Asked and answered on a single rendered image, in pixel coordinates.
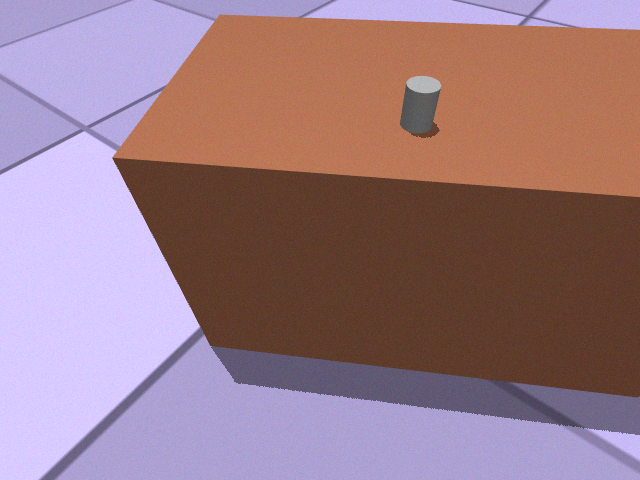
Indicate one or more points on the can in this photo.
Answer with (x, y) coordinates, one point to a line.
(419, 104)

